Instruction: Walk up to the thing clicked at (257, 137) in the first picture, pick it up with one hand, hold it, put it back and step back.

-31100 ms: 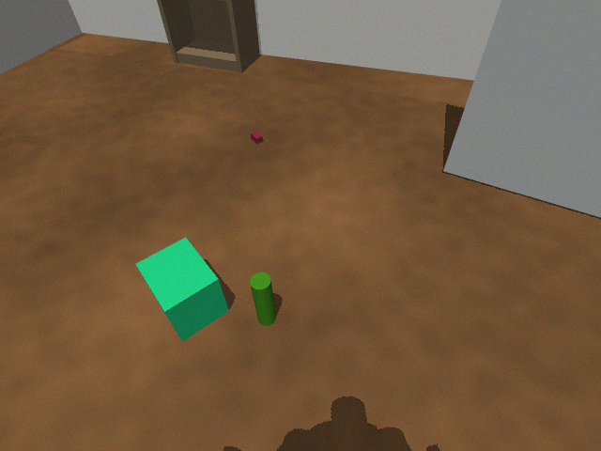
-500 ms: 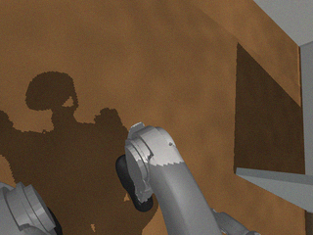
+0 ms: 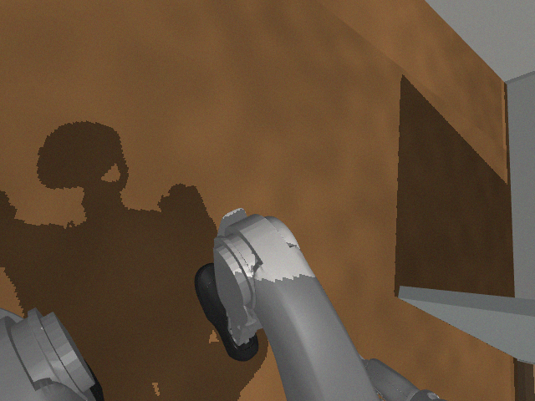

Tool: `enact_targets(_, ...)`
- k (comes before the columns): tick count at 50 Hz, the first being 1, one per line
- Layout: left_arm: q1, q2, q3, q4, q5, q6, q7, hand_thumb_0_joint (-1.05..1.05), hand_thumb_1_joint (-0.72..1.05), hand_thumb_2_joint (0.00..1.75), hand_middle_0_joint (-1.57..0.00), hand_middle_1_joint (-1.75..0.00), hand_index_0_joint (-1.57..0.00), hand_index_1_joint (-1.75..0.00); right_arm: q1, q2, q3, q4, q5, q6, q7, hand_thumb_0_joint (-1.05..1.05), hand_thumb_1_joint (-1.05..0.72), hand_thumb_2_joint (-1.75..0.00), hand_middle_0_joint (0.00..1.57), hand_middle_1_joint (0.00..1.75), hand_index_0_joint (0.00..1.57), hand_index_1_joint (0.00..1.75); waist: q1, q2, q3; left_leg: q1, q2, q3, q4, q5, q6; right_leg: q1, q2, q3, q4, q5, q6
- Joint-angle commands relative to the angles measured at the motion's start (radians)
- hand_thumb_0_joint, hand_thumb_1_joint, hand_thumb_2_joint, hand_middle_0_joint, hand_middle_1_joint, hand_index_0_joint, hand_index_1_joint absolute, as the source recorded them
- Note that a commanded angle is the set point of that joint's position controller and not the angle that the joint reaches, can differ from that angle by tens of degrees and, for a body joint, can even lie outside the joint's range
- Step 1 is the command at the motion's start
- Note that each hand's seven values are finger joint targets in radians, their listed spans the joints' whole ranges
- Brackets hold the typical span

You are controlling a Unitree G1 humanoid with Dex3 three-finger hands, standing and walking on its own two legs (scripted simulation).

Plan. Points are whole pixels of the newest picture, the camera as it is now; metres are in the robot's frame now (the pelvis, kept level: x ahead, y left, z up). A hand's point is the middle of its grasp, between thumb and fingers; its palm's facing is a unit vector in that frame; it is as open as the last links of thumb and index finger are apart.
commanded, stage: close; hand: left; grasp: from above
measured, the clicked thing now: out of the picture +0.46 +0.34 -0.30
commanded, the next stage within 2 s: settle in 0.50 s
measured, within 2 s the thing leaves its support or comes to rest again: leaves its support in 0.90 s
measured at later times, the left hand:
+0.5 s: hand out of the picture +0.45 +0.34 -0.27, palm faces -0.40 -0.22 -0.89, open 10.2 cm
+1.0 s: hand out of the picture +0.45 +0.35 -0.25, palm faces -0.36 -0.23 -0.91, open 10.2 cm
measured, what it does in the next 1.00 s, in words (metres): stands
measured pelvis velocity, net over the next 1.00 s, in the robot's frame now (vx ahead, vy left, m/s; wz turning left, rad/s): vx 0.01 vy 0.00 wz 0.01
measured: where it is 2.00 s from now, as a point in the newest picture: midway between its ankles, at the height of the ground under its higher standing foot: (170, 371)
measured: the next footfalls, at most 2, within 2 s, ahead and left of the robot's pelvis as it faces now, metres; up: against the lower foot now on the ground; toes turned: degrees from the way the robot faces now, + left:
none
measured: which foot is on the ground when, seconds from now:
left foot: down 0.00-1.00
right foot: down 0.00-1.00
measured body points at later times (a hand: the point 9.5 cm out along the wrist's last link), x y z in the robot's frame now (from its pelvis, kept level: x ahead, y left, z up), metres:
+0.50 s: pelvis +0.00 +0.00 +0.00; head +0.29 +0.14 +0.31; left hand +0.46 +0.35 -0.22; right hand +0.04 -0.25 -0.04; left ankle +0.06 +0.13 -0.28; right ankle +0.12 -0.13 -0.28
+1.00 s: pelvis +0.01 +0.00 +0.00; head +0.29 +0.14 +0.32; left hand +0.47 +0.36 -0.20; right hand +0.05 -0.25 -0.05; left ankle +0.06 +0.13 -0.28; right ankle +0.12 -0.13 -0.28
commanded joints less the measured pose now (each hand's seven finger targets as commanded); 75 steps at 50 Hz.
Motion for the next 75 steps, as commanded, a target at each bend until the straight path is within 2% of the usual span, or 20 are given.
enact_targets(1,-0.212,0.179,-0.005,-0.095,-0.006,-0.001,0.024,0.00,0.15,0.61,-0.59,-0.66,-0.60,-0.65,0.207,-0.339,-0.093,0.033,0.012,0.003,-0.006,0.00,-0.89,-0.90,0.20,0.30,0.20,0.30,-0.065,0.578,-0.619,0.507,0.046,0.110,-0.272,0.231,0.001,0.344,0.029,-0.149,-0.171,0.277,-0.095)
enact_targets(9,-0.198,0.162,-0.025,-0.091,-0.008,-0.005,0.009,0.00,0.26,0.58,-0.69,-0.60,-0.69,-0.59,0.212,-0.340,-0.093,0.030,0.016,0.003,-0.007,0.00,-0.89,-0.90,0.20,0.30,0.20,0.30,-0.071,0.547,-0.607,0.494,0.044,0.113,-0.265,0.227,0.005,0.350,0.027,-0.145,-0.181,0.276,-0.091)
enact_targets(22,-0.181,0.188,0.002,-0.106,-0.011,-0.011,0.008,0.00,0.46,0.57,-0.84,-0.56,-0.84,-0.55,0.219,-0.342,-0.089,0.029,0.012,0.019,-0.015,0.00,-0.89,-0.90,0.20,0.30,0.20,0.30,-0.053,0.567,-0.632,0.513,0.045,0.109,-0.279,0.243,0.001,0.362,0.026,-0.147,-0.178,0.284,-0.094)
enact_targets(25,-0.194,0.157,-0.028,-0.096,-0.012,-0.011,-0.002,0.00,0.48,0.54,-0.86,-0.53,-0.87,-0.52,0.215,-0.334,-0.086,0.027,0.013,0.020,-0.013,0.00,-0.89,-0.90,0.20,0.30,0.20,0.30,-0.075,0.550,-0.594,0.485,0.045,0.110,-0.266,0.223,0.005,0.340,0.024,-0.147,-0.178,0.275,-0.091)
enact_targets(29,-0.163,0.195,-0.004,-0.107,-0.014,-0.012,-0.002,0.00,0.55,0.59,-0.93,-0.52,-0.93,-0.53,0.220,-0.337,-0.085,0.025,0.006,0.024,-0.020,0.00,-0.89,-0.90,0.20,0.30,0.20,0.30,-0.051,0.552,-0.632,0.494,0.041,0.126,-0.269,0.228,0.008,0.390,0.031,-0.139,-0.196,0.282,-0.091)
enact_targets(39,-0.186,0.206,0.016,-0.177,-0.020,0.002,-0.013,0.00,0.60,0.56,-1.03,-0.51,-1.03,-0.51,0.233,-0.334,-0.106,0.032,0.011,0.037,-0.022,0.00,-0.92,-0.91,0.20,0.30,0.20,0.30,-0.037,0.608,-0.681,0.521,0.040,0.128,-0.279,0.250,0.002,0.385,0.026,-0.138,-0.182,0.293,-0.098)
enact_targets(40,-0.163,0.206,0.033,-0.178,-0.022,0.007,-0.012,0.00,0.61,0.56,-1.03,-0.51,-1.04,-0.51,0.230,-0.325,-0.106,0.033,0.015,0.041,-0.023,0.00,-0.91,-0.91,0.20,0.30,0.20,0.30,-0.016,0.606,-0.705,0.521,0.040,0.133,-0.274,0.264,0.003,0.396,0.028,-0.135,-0.186,0.306,-0.097)
enact_targets(42,-0.229,0.228,0.049,-0.305,-0.015,0.008,-0.012,0.00,0.63,0.56,-1.05,-0.50,-1.05,-0.50,0.238,-0.333,-0.131,0.041,0.020,0.043,-0.023,0.00,-0.91,-0.91,0.20,0.30,0.20,0.30,-0.003,0.688,-0.762,0.586,0.041,0.130,-0.283,0.305,-0.008,0.366,0.020,-0.136,-0.162,0.324,-0.105)
enact_targets(45,-0.238,0.190,0.037,-0.339,-0.006,0.019,-0.021,0.00,0.66,0.55,-1.07,-0.49,-1.07,-0.49,0.236,-0.326,-0.150,0.035,0.023,0.047,-0.016,0.00,-0.91,-0.90,0.20,0.30,0.20,0.30,-0.011,0.696,-0.774,0.584,0.039,0.134,-0.280,0.300,-0.007,0.341,0.022,-0.135,-0.161,0.320,-0.109)
enact_targets(46,-0.175,0.213,0.076,-0.294,-0.009,0.030,-0.015,0.00,0.67,0.55,-1.07,-0.48,-1.08,-0.48,0.239,-0.317,-0.150,0.049,0.026,0.053,-0.018,0.00,-0.91,-0.90,0.20,0.30,0.20,0.30,0.008,0.684,-0.789,0.578,0.040,0.140,-0.285,0.313,-0.007,0.367,0.024,-0.131,-0.168,0.333,-0.109)
enact_targets(48,-0.215,0.142,0.035,-0.376,-0.021,0.032,-0.030,0.00,0.70,0.55,-1.10,-0.46,-1.10,-0.46,0.230,-0.310,-0.174,0.044,0.035,0.054,-0.014,0.00,-0.91,-0.90,0.20,0.30,0.20,0.30,0.009,0.714,-0.803,0.589,0.036,0.152,-0.292,0.307,-0.008,0.343,0.023,-0.121,-0.171,0.325,-0.113)
enact_targets(52,-0.147,0.122,0.062,-0.381,-0.030,0.071,-0.065,0.00,0.75,0.55,-1.15,-0.44,-1.14,-0.45,0.262,-0.305,-0.220,0.072,0.057,0.063,-0.007,0.00,-0.91,-0.90,0.20,0.30,0.20,0.30,0.045,0.701,-0.831,0.583,0.030,0.163,-0.303,0.296,-0.006,0.311,0.016,-0.109,-0.176,0.308,-0.116)
enact_targets(53,-0.177,0.037,0.001,-0.425,-0.043,0.071,-0.084,0.00,0.77,0.59,-1.16,-0.46,-1.16,-0.47,0.233,-0.287,-0.220,0.041,0.065,0.065,-0.005,0.00,-0.90,-0.90,0.20,0.30,0.20,0.30,0.038,0.690,-0.824,0.563,0.027,0.170,-0.316,0.270,-0.004,0.305,0.017,-0.103,-0.184,0.290,-0.118)
enact_targets(56,-0.133,0.033,0.006,-0.447,-0.048,0.094,-0.139,0.00,0.79,0.57,-1.17,-0.45,-1.17,-0.46,0.259,-0.280,-0.248,0.065,0.083,0.080,-0.004,0.00,-0.90,-0.90,0.20,0.30,0.20,0.30,0.071,0.655,-0.859,0.539,0.020,0.182,-0.314,0.273,0.007,0.308,0.015,-0.087,-0.195,0.294,-0.115)
enact_targets(57,-0.101,0.063,0.040,-0.436,-0.053,0.102,-0.154,0.00,0.81,0.59,-1.18,-0.46,-1.18,-0.46,0.280,-0.291,-0.262,0.083,0.088,0.090,-0.004,0.00,-0.90,-0.90,0.20,0.30,0.20,0.30,0.081,0.648,-0.877,0.539,0.018,0.181,-0.313,0.285,0.008,0.302,0.010,-0.086,-0.185,0.295,-0.116)
enact_targets(59,-0.111,-0.018,0.005,-0.462,-0.071,0.106,-0.195,0.00,0.82,0.61,-1.20,-0.47,-1.20,-0.47,0.282,-0.274,-0.275,0.080,0.103,0.104,0.002,0.00,-0.90,-0.90,0.20,0.30,0.20,0.30,0.079,0.624,-0.878,0.538,0.016,0.181,-0.317,0.294,0.010,0.275,0.008,-0.079,-0.181,0.294,-0.117)
enact_targets(63,-0.172,-0.041,-0.015,-0.513,-0.071,0.091,-0.241,0.00,0.83,0.61,-1.21,-0.45,-1.21,-0.46,0.271,-0.256,-0.282,0.052,0.121,0.134,-0.008,0.00,-0.90,-0.90,0.20,0.30,0.20,0.30,0.091,0.557,-0.875,0.481,0.005,0.191,-0.321,0.242,0.021,0.277,0.002,-0.065,-0.195,0.258,-0.117)
enact_targets(64,-0.184,-0.065,-0.028,-0.515,-0.068,0.083,-0.252,0.00,0.83,0.60,-1.21,-0.45,-1.20,-0.46,0.253,-0.258,-0.282,0.031,0.123,0.137,-0.011,0.00,-0.90,-0.90,0.20,0.30,0.20,0.30,0.076,0.546,-0.837,0.463,0.001,0.189,-0.331,0.221,0.020,0.258,-0.001,-0.067,-0.196,0.235,-0.120)
enact_targets(67,-0.173,-0.039,-0.015,-0.517,-0.047,0.068,-0.271,0.00,0.78,0.60,-1.18,-0.44,-1.17,-0.45,0.269,-0.244,-0.295,0.043,0.129,0.155,-0.025,0.00,-0.89,-0.90,0.20,0.30,0.20,0.30,0.107,0.539,-0.869,0.473,-0.004,0.203,-0.340,0.189,0.020,0.272,-0.001,-0.051,-0.199,0.201,-0.120)
enact_targets(75,-0.231,-0.020,0.014,-0.567,-0.030,0.058,-0.265,0.00,0.70,0.59,-1.13,-0.40,-1.12,-0.42,0.272,-0.216,-0.308,0.035,0.128,0.187,-0.063,0.00,-0.89,-0.90,0.20,0.30,0.20,0.30,0.124,0.533,-0.943,0.505,-0.016,0.238,-0.341,0.205,0.022,0.296,-0.009,-0.026,-0.228,0.197,-0.120)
